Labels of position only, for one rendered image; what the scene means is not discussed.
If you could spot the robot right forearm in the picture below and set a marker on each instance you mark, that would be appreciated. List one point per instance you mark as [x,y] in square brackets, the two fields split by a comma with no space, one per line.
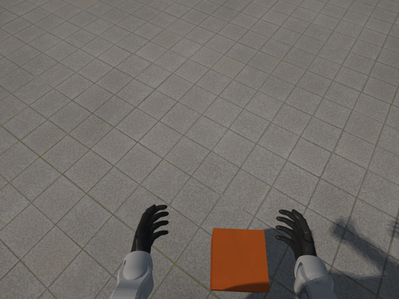
[312,280]

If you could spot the robot right hand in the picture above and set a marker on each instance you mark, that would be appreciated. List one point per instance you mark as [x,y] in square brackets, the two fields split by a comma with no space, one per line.
[302,242]

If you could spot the robot left hand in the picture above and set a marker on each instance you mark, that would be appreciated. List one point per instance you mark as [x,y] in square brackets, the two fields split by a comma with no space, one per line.
[144,236]

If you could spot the carton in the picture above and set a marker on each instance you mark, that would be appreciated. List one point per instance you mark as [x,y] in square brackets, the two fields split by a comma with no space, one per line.
[238,261]

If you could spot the robot left forearm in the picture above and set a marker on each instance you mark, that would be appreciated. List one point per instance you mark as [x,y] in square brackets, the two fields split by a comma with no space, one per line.
[134,279]

